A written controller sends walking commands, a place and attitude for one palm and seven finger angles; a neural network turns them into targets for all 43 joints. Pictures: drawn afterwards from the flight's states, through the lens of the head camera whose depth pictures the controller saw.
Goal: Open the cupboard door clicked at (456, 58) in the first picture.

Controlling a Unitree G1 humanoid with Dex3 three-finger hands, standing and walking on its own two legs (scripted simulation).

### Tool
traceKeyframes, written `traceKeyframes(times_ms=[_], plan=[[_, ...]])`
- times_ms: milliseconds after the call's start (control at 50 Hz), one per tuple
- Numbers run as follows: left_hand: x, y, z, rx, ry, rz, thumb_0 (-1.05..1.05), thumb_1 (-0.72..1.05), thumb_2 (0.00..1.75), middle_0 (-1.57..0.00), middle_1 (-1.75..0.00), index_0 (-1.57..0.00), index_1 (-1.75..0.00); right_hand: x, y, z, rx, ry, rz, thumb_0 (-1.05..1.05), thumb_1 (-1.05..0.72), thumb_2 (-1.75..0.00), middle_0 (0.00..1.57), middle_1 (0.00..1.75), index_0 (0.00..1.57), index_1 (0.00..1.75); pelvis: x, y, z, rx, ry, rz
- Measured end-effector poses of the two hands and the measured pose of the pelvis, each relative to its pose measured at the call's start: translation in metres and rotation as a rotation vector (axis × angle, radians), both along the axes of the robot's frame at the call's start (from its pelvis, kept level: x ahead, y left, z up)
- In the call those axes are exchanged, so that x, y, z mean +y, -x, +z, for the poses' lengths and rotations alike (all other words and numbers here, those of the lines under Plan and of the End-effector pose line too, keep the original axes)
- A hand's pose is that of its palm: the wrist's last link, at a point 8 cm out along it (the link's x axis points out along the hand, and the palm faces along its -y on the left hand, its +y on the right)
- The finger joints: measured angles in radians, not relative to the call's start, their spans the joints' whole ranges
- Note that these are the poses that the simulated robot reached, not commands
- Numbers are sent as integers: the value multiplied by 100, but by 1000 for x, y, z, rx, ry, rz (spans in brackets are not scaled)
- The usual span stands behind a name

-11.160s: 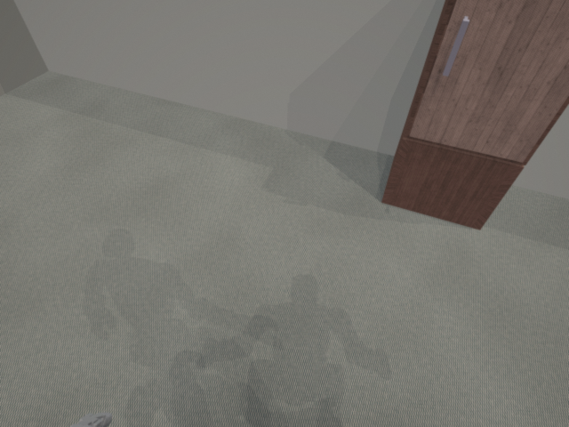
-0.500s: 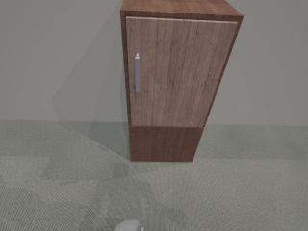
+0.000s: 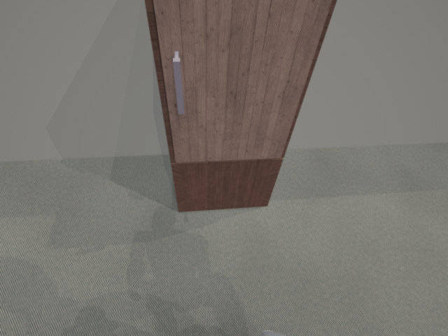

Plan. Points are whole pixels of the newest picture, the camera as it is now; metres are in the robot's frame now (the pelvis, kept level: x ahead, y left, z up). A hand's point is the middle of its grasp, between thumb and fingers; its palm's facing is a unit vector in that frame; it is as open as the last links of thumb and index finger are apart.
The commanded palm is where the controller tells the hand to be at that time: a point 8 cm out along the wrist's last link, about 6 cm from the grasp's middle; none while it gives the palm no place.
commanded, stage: look again from close up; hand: left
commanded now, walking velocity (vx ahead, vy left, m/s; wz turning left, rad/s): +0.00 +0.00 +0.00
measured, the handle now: (179, 84) +0.75 +0.11 +0.02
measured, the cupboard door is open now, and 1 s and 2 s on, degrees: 0 0 0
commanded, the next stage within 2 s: shuffle to correct the standing spot in 0.48 s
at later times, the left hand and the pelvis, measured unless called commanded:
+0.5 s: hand out of the picture +0.07 +0.15 -0.18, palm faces +0.05 -0.98 -0.20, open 7.3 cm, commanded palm none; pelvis +0.06 -0.03 +0.00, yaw +1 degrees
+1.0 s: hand out of the picture +0.06 +0.12 -0.19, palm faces +0.10 -0.98 -0.16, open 7.4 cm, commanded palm none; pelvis +0.11 -0.05 -0.02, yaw +3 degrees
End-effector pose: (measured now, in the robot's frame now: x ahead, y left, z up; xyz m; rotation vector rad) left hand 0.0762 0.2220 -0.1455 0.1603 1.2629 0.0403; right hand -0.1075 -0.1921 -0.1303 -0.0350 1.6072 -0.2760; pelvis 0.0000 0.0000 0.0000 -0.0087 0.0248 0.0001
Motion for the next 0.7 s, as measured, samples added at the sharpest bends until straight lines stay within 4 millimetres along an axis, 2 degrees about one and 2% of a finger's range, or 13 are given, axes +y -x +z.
traceKeyframes(times_ms=[60, 100, 200, 240, 320, 420, 480, 560, 700], plan=[[-16, -19, -5, -59, -18, 8, 0, 92, 90, -20, -30, -19, -30, -18, -12, -15, 6, -18, 4, 0, -90, -90, 21, 30, 20, 30, -17, -10, -12, 2, -25, 4], [-27, -24, -4, -72, -22, 23, 0, 92, 90, -20, -30, -19, -30, -31, -27, -23, 3, -19, 26, 0, -90, -90, 20, 30, 20, 30, -21, -14, -14, -6, -2, 9], [-31, -30, -1, -81, -35, 68, -2, 94, 90, -20, -30, -20, -30, -54, -88, -25, -98, 16, 90, 0, -91, -90, 20, 30, 20, 30, -26, -26, -11, -20, 16, 27], [-31, -29, -6, -66, -26, 77, -2, 94, 90, -20, -30, -20, -30, -59, -113, -27, -153, 33, 117, 0, -91, -90, 20, 30, 20, 30, -25, -32, -13, -26, 28, 29], [-26, -25, -4, -35, -36, 107, -2, 95, 90, -20, -30, -20, -30, -59, -158, -19, -229, 34, 164, 0, -92, -90, 20, 30, 20, 30, -29, -44, -7, -30, 4, 24], [-23, -7, 0, 29, -56, 118, -1, 94, 90, -20, -30, -20, -30, -68, -197, -14, -278, 44, 201, 1, -94, -90, 20, 30, 20, 30, -31, -55, -3, -27, -6, 23], [-25, 7, 0, 79, -60, 121, -1, 93, 90, -20, -30, -20, -30, -68, -212, -14, -299, 37, 213, 1, -93, -90, 20, 30, 20, 30, -33, -59, -1, -27, -9, 21], [-31, 24, 0, 134, -56, 131, 0, 92, 90, -20, -30, -19, -30, -69, -222, -14, -306, 32, 221, 0, -93, -90, 20, 30, 20, 30, -34, -63, -1, -29, -10, 20], [-43, 41, -3, 184, -31, 144, 0, 91, 90, -20, -30, -20, -30, -72, -214, -17, -271, 31, 221, 0, -93, -90, 20, 30, 20, 30, -37, -68, -2, -36, -12, 20]])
